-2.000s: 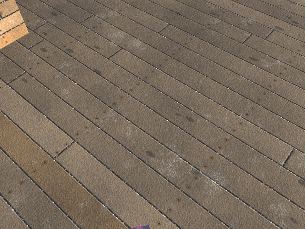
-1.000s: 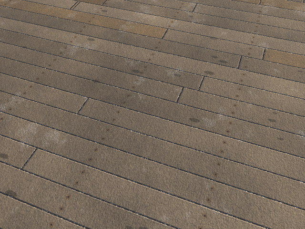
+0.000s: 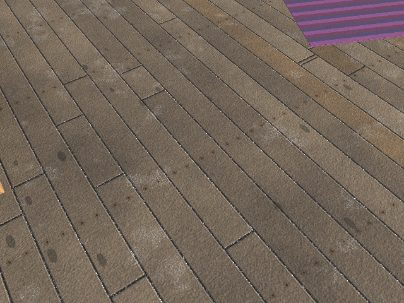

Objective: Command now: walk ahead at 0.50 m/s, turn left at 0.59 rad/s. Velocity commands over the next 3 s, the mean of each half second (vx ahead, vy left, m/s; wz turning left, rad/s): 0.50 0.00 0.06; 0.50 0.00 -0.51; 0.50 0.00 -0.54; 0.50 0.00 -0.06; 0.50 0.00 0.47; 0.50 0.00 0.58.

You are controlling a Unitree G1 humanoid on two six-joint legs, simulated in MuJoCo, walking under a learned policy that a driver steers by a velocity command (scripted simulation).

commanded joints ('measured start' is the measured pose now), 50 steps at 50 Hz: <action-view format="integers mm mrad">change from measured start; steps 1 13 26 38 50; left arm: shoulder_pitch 97 213 184 -76 149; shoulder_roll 104 194 126 63 181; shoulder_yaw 28 45 25 2 54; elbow -15 101 62 -47 -43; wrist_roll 7 -36 -35 -29 -26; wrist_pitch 6 21 47 81 51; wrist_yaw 10 2 15 -33 -17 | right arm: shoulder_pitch -69 -327 -105 -69 -165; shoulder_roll -115 -5 -51 -152 -125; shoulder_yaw -35 11 -16 -59 -21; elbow -118 -175 -66 31 -49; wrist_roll -8 -14 -39 -20 -24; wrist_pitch -11 -47 -67 -70 -122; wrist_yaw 5 45 32 3 6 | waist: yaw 60 105 7 -27 74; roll -150 -94 88 4 -62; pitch -14 44 -51 73 -102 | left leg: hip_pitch -374 -230 301 304 -408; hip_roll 134 112 344 336 156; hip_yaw -13 119 -138 262 40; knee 90 -512 -926 -1003 72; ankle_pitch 109 420 274 471 76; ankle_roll -10 -36 181 127 -17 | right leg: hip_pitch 329 286 -307 -261 430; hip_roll -307 -239 -164 -145 -260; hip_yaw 364 105 121 33 517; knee -288 -356 664 180 -234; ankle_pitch -100 214 -168 164 -5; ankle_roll -147 -180 13 0 -281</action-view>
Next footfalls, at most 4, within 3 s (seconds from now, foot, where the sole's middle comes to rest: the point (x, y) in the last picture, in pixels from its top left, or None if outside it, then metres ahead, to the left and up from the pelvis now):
0.40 left None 0.34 0.17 -0.77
0.90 right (254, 272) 0.58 -0.14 -0.77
1.38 left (226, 190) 0.92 -0.07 -0.77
1.88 right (317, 175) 0.97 -0.44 -0.77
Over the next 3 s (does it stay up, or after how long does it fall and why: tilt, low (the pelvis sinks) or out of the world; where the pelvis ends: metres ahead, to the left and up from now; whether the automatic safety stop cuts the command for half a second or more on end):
stays up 1.47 -0.53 0.00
